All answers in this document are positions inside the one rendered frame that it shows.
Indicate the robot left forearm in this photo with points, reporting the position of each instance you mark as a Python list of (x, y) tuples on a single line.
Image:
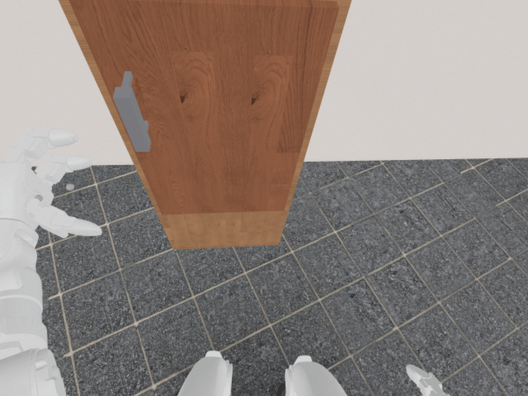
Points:
[(21, 303)]

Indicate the left robot hand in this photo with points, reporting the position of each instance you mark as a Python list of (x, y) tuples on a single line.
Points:
[(19, 184)]

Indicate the robot left thigh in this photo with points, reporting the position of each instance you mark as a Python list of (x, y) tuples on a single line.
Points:
[(210, 376)]

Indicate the left robot upper arm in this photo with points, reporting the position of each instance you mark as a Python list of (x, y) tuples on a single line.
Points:
[(31, 373)]

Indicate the right robot hand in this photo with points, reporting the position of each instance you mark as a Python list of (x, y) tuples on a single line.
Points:
[(429, 385)]

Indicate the handle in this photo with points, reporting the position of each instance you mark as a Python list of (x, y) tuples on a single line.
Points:
[(128, 108)]

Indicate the cupboard door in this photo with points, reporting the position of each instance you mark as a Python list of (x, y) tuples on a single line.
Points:
[(227, 88)]

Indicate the robot right thigh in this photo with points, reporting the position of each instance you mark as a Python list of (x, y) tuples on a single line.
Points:
[(311, 379)]

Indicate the robot thigh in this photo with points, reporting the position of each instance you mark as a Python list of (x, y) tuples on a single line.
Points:
[(210, 376), (311, 379)]

